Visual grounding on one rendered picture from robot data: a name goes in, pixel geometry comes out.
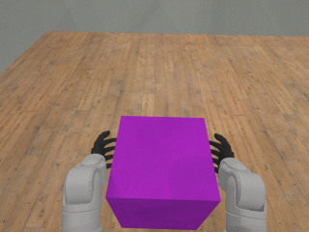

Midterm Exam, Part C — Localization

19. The left robot forearm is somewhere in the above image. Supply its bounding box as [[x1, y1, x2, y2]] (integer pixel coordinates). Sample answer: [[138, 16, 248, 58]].
[[61, 154, 107, 232]]

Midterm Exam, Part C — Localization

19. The robot left hand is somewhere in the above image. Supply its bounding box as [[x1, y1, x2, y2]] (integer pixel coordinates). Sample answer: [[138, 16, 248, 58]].
[[91, 130, 117, 169]]

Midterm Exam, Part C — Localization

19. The robot right hand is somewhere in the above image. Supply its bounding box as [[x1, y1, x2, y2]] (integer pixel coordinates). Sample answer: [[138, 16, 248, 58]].
[[209, 133, 235, 174]]

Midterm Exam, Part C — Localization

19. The carton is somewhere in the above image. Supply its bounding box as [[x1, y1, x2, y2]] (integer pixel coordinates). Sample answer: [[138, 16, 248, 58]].
[[105, 116, 221, 230]]

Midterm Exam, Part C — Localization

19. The right robot forearm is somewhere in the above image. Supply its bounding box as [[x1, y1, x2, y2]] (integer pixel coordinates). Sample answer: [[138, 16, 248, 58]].
[[218, 158, 267, 232]]

